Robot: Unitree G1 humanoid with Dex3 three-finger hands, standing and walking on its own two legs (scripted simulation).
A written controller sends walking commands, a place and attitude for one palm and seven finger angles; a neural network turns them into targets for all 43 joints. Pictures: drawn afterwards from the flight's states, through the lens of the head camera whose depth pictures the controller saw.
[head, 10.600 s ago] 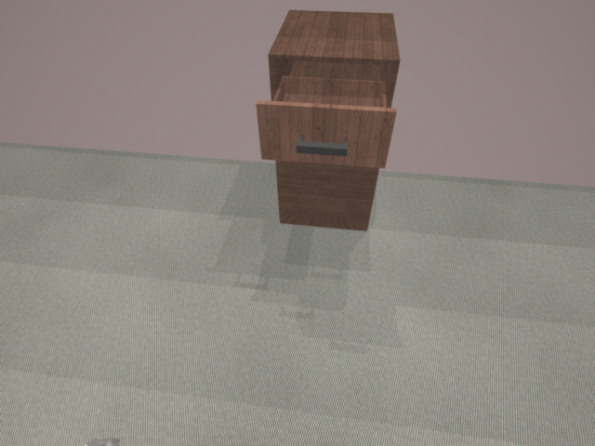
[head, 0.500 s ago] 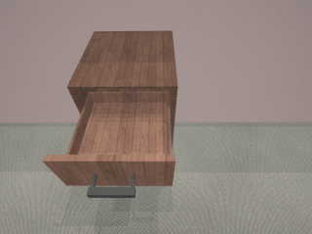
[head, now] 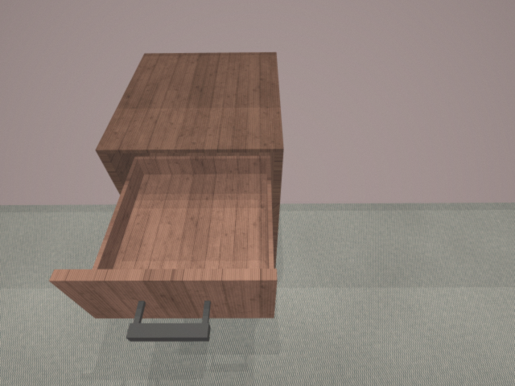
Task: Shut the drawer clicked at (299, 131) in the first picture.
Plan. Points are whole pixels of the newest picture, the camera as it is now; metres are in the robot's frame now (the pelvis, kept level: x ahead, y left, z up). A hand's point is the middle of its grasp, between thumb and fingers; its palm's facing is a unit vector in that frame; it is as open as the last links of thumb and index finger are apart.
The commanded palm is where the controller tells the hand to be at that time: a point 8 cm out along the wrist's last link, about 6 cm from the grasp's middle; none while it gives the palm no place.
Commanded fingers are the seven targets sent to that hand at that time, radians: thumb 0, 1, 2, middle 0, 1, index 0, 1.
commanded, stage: look again from close up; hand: left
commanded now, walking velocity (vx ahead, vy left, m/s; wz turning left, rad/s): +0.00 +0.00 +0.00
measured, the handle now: (171, 319) +0.24 +0.17 -0.08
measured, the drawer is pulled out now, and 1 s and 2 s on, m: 0.30 0.27 0.27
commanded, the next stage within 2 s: raise the hand and make a fist in 0.64 s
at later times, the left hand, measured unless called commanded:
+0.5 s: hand out of the picture -0.02 +0.16 -0.17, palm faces +0.01 -0.98 -0.20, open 7.4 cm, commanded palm none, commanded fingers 0.00 0.90 0.90 -0.20 -0.30 -0.20 -0.30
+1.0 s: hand out of the picture +0.12 +0.16 -0.06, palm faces +0.22 -0.97 -0.06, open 7.0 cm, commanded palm +0.06 +0.19 -0.06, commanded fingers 0.00 0.90 0.90 -0.48 -0.60 -0.48 -0.60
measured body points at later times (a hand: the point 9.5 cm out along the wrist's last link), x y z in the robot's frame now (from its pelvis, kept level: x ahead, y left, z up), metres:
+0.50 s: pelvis -0.01 -0.01 +0.00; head +0.00 -0.02 +0.45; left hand -0.02 +0.21 -0.16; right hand -0.03 -0.22 -0.16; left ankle -0.07 +0.10 -0.74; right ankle +0.00 -0.13 -0.74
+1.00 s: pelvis -0.04 -0.01 -0.03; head -0.03 -0.02 +0.42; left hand +0.10 +0.21 -0.05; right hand +0.11 -0.27 -0.11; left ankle -0.07 +0.10 -0.74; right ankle +0.00 -0.13 -0.74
